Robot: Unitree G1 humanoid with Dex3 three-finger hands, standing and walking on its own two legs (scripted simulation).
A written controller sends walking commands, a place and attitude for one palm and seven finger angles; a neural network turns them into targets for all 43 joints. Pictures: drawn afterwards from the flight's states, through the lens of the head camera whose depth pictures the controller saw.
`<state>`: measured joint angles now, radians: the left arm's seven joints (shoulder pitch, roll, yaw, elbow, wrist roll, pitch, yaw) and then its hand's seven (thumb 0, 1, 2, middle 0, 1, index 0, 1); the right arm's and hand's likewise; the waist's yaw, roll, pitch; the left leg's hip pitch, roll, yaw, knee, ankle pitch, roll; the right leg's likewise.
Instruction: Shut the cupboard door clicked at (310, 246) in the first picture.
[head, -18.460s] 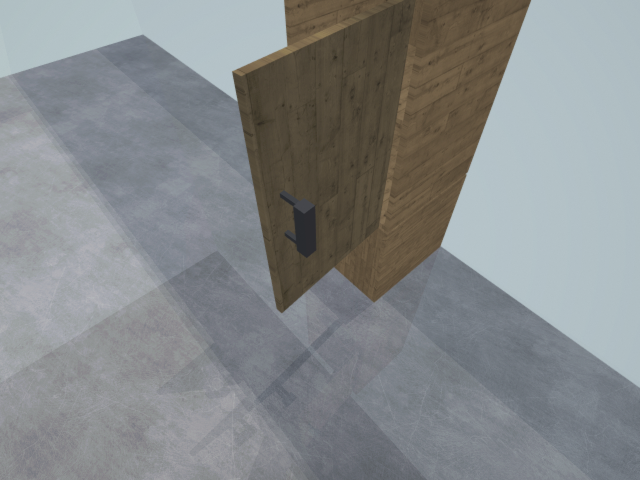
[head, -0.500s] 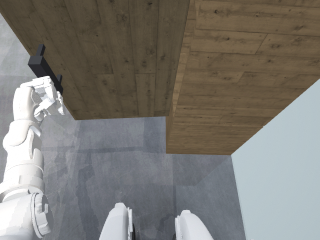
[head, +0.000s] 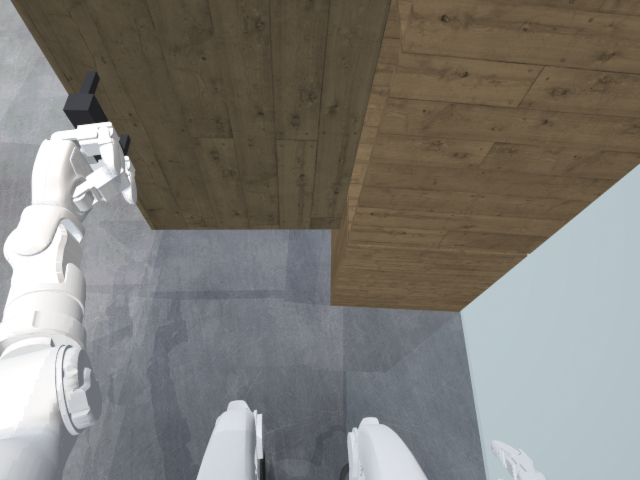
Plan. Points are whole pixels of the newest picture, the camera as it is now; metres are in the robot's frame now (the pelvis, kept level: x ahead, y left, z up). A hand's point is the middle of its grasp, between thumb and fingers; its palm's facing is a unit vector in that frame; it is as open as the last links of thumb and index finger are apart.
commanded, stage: push the door shut along its arc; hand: left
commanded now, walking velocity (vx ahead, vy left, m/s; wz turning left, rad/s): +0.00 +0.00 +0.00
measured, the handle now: (105, 126) +0.54 +0.27 +0.07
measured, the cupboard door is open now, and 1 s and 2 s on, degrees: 94 75 73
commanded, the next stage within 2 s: pull the fist back off the door in 1.12 s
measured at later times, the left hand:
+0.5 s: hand (130, 141) +0.51 +0.23 +0.07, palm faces -0.13 -0.99 +0.00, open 3.2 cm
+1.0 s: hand (169, 105) +0.57 +0.20 +0.08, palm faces -0.25 -0.97 -0.03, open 3.1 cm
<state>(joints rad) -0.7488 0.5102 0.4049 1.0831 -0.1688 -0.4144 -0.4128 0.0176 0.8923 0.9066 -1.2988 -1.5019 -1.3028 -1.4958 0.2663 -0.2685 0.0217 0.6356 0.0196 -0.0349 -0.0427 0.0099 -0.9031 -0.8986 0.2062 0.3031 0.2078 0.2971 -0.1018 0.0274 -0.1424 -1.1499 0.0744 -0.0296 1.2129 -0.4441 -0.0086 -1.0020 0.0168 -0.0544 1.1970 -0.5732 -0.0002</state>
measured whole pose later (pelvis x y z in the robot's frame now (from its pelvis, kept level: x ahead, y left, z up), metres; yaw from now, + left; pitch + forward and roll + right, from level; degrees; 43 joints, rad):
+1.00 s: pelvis -0.01 +0.02 -0.04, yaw -3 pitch +31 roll -7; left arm -1.30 0.80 0.34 1.33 -0.02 -0.23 -0.52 0.02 0.90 0.90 -1.30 -1.50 -1.30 -1.50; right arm 0.35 -0.27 0.08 0.66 0.00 -0.07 -0.04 0.01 -0.90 -0.90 0.21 0.30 0.21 0.30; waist -0.27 0.06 -0.12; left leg -1.45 0.09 -0.06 1.37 -0.46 0.02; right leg -1.28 0.04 -0.07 1.31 -0.57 0.02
